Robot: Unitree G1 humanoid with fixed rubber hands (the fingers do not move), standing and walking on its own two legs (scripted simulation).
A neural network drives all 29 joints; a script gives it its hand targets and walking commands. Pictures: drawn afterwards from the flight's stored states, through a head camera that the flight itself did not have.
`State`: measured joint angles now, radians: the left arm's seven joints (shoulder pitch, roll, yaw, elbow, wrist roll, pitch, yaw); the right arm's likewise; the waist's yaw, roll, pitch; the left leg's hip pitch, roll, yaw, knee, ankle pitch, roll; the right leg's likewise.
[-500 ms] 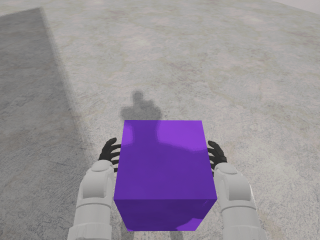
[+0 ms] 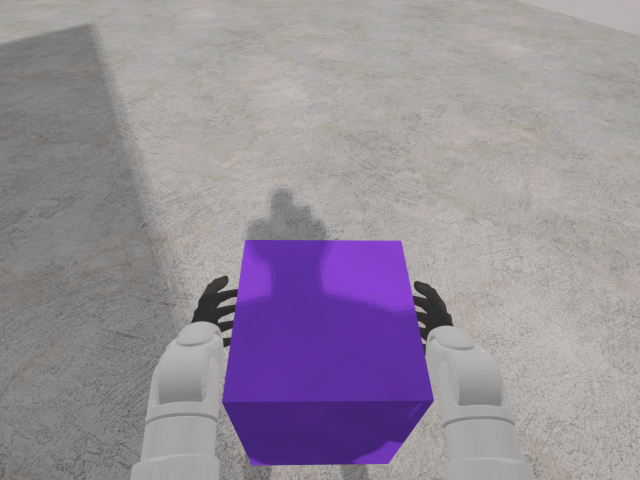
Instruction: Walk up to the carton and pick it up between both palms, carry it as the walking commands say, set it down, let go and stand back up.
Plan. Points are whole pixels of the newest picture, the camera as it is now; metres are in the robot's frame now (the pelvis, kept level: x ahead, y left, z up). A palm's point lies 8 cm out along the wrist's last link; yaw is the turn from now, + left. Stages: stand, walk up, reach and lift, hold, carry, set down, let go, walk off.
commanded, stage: carry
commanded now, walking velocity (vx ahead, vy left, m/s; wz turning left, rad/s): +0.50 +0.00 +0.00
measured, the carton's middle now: (321, 360) +0.28 +0.01 -0.01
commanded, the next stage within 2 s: none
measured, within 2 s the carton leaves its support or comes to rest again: neither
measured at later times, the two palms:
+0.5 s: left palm (229, 229) +0.43 +0.15 +0.09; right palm (425, 232) +0.44 -0.14 +0.09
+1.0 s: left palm (252, 135) +0.74 +0.16 +0.07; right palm (389, 132) +0.76 -0.13 +0.07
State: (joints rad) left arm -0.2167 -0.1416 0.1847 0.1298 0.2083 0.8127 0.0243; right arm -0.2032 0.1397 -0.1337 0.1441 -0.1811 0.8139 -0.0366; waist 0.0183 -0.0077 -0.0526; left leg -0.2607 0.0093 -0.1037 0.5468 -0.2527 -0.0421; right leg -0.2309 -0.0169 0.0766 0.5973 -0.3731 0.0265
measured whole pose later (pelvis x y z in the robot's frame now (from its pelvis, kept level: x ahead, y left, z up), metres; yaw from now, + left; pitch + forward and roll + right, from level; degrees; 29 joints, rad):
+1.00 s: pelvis +0.47 +0.00 -0.01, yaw +2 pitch +7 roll +1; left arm -0.21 -0.14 0.10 -0.26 0.11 1.20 0.12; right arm -0.22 0.14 -0.13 -0.27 -0.08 1.24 -0.13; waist 0.03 -0.04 -0.15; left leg -0.59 0.03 0.12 0.74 -0.34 0.01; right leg -0.04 -0.01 -0.19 0.40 -0.49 -0.04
